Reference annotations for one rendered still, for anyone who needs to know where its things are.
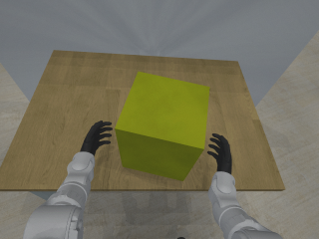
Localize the right robot hand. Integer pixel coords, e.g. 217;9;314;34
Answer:
207;133;232;174

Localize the robot left forearm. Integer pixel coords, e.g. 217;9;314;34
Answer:
23;151;96;239

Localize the right robot upper arm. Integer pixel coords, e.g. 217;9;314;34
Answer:
231;229;283;239

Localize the left robot upper arm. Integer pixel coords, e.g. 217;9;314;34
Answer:
25;205;84;239

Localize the carton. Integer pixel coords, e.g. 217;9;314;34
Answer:
115;72;210;181

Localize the table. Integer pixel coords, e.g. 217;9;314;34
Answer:
0;50;286;201

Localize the robot right forearm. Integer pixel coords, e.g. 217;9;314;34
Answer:
207;171;273;239

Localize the left robot hand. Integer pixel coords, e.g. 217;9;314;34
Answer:
80;120;113;156

